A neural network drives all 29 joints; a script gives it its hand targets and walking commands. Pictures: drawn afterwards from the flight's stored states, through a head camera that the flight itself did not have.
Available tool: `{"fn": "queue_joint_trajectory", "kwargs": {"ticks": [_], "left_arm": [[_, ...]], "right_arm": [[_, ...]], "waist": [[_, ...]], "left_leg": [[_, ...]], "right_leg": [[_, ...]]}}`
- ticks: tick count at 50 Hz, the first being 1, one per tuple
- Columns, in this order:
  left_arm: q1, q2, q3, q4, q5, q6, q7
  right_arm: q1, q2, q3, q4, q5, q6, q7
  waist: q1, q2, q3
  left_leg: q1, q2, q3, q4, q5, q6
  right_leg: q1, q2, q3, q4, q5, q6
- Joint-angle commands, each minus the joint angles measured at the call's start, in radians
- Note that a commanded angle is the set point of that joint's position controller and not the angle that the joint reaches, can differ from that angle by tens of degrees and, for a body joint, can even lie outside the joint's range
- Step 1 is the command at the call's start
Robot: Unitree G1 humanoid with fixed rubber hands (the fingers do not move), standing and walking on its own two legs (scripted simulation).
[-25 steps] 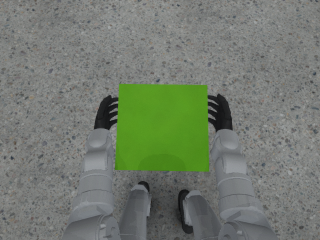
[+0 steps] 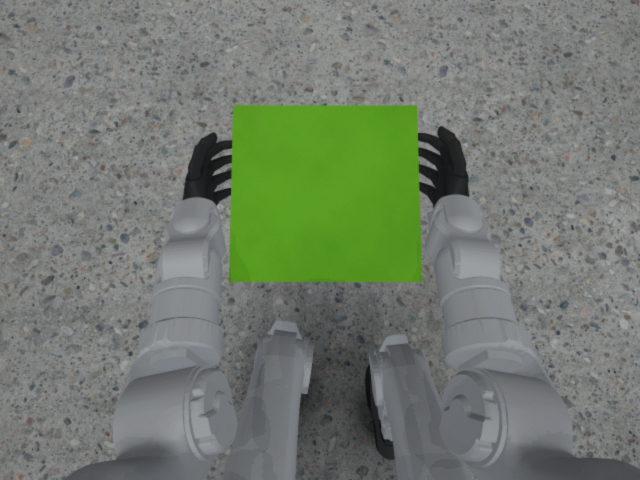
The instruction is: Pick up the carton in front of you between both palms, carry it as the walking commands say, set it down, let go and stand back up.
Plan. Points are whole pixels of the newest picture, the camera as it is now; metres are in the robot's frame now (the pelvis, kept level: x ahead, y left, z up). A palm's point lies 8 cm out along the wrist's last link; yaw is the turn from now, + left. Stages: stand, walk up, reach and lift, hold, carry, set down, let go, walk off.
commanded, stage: set down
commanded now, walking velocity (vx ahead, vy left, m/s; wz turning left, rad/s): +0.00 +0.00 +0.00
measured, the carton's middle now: (323, 210) +0.44 +0.05 -0.17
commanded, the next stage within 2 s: none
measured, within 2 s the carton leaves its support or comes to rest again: rests again in 1.32 s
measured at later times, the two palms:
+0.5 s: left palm (219, 215) +0.44 +0.22 -0.24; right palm (403, 212) +0.47 -0.08 -0.24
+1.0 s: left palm (231, 220) +0.46 +0.22 -0.33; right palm (393, 216) +0.49 -0.08 -0.32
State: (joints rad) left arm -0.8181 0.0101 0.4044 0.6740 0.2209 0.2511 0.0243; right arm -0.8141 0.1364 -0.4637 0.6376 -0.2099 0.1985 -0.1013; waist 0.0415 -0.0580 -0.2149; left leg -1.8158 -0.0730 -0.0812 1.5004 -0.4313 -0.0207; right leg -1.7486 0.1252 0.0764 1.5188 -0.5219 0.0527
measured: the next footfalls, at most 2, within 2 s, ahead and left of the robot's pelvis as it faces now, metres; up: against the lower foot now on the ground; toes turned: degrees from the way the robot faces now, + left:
none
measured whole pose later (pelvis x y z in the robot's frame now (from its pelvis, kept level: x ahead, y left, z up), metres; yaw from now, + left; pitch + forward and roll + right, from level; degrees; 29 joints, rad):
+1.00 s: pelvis -0.03 -0.01 -0.18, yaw -2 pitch +42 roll -1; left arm -1.20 0.23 0.33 0.95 0.03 0.18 0.06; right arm -1.23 -0.05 -0.29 0.91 -0.03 0.14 -0.22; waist 0.10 -0.07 0.13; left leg -2.31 -0.07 -0.06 2.10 -0.52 -0.05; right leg -2.26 0.23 0.06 2.13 -0.61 0.10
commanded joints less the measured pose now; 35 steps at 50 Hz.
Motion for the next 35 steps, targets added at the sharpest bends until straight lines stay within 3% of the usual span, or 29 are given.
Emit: {"fn": "queue_joint_trajectory", "kwargs": {"ticks": [1,19,35], "left_arm": [[-0.568,-0.885,-0.511,0.008,-0.125,-0.041,-0.206],[-0.753,-0.719,-0.455,0.060,-0.180,-0.070,-0.202],[-0.951,-0.606,-0.462,0.103,-0.250,-0.093,-0.211]], "right_arm": [[-0.565,0.872,0.539,0.079,0.100,-0.015,0.176],[-0.778,0.763,0.539,0.106,0.150,-0.048,0.092],[-0.972,0.675,0.541,0.176,0.223,-0.064,0.097]], "waist": [[0.048,0.078,-0.878],[0.095,0.033,-0.898],[0.120,0.039,-0.874]], "left_leg": [[0.679,-0.072,0.092,-0.077,0.266,-0.016],[0.392,-0.061,0.138,0.182,0.228,-0.019],[0.302,-0.031,0.146,0.373,0.241,-0.015]], "right_leg": [[0.203,0.094,-0.109,-0.085,0.163,-0.005],[0.073,0.109,-0.136,0.175,0.135,0.005],[-0.066,0.103,-0.163,0.389,0.121,-0.006]]}}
